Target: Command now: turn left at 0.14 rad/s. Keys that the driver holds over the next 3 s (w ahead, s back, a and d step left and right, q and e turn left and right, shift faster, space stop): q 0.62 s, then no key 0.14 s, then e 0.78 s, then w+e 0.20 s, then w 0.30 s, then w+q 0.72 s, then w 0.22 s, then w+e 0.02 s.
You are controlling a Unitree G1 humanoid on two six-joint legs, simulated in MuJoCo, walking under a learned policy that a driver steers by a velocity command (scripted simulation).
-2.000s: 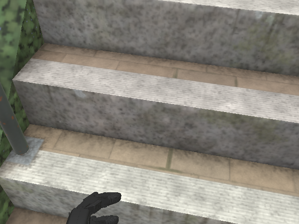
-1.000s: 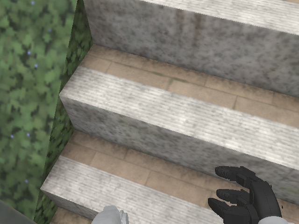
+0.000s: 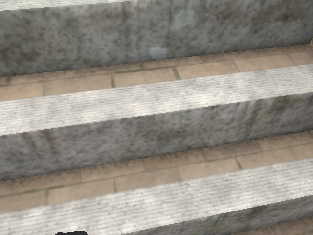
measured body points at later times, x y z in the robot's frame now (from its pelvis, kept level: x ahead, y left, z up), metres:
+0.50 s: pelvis -0.06 -0.01 -0.01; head -0.02 -0.02 +0.44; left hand +0.01 +0.25 -0.12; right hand +0.13 -0.24 -0.13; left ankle -0.04 +0.09 -0.71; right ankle -0.01 -0.08 -0.73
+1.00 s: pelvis -0.10 +0.02 -0.07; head -0.07 +0.04 +0.37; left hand -0.05 +0.30 -0.19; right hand +0.10 -0.14 -0.19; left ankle -0.22 +0.13 -0.71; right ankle +0.00 -0.08 -0.73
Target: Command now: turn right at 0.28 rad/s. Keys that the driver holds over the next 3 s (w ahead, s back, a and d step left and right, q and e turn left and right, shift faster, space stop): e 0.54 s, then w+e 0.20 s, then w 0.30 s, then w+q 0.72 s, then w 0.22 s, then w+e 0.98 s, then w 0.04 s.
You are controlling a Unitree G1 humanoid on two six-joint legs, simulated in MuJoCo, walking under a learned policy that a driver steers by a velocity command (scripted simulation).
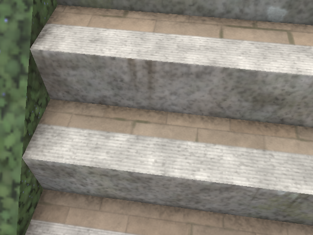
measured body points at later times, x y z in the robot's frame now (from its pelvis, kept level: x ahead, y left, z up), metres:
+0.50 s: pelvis -0.04 +0.07 -0.03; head -0.03 +0.10 +0.42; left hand +0.13 +0.30 -0.16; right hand +0.17 -0.18 -0.05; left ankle -0.06 +0.21 -0.47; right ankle +0.05 +0.01 -0.66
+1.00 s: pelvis -0.08 +0.14 -0.04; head -0.04 +0.12 +0.40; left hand +0.13 +0.34 -0.15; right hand +0.02 -0.14 -0.14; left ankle -0.08 +0.30 -0.66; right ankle -0.17 +0.10 -0.74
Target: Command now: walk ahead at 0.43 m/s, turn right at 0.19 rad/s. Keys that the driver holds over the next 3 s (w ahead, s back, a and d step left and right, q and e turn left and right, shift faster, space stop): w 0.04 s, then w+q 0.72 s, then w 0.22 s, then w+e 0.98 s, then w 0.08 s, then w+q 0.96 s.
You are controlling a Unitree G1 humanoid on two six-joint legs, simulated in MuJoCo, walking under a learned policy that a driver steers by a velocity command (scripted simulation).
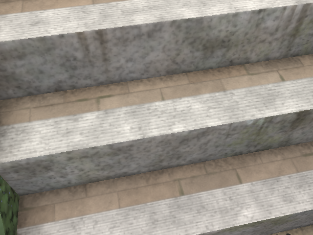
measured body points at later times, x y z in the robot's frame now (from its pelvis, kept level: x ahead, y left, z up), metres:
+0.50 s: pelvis +0.04 +0.04 +0.02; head +0.03 +0.04 +0.47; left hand +0.25 +0.30 -0.01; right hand +0.19 -0.18 -0.10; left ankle +0.05 +0.10 -0.62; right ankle +0.08 -0.08 -0.44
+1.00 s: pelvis +0.17 +0.06 +0.10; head +0.17 +0.08 +0.55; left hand +0.05 +0.28 -0.05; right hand +0.48 -0.03 +0.06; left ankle +0.13 +0.17 -0.31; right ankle +0.10 -0.07 -0.62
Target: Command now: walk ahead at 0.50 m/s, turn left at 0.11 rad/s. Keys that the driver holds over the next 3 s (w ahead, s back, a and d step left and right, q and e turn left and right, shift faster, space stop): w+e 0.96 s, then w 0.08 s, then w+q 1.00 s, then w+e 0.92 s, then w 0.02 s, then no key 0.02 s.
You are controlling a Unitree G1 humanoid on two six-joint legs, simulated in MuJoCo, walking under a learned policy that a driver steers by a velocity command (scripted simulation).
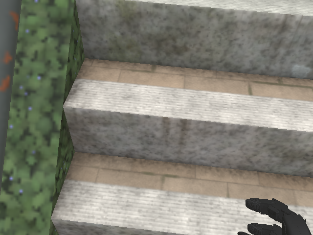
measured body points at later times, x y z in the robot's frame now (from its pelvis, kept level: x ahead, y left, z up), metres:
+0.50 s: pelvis +0.16 +0.04 +0.17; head +0.16 +0.06 +0.62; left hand +0.21 +0.26 +0.03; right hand +0.36 -0.18 +0.10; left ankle +0.08 +0.13 -0.41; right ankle +0.22 +0.03 -0.50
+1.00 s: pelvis +0.28 +0.03 +0.26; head +0.33 -0.02 +0.71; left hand +0.34 +0.25 +0.13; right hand +0.54 -0.20 +0.26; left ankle +0.42 +0.08 -0.24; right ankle +0.23 +0.03 -0.49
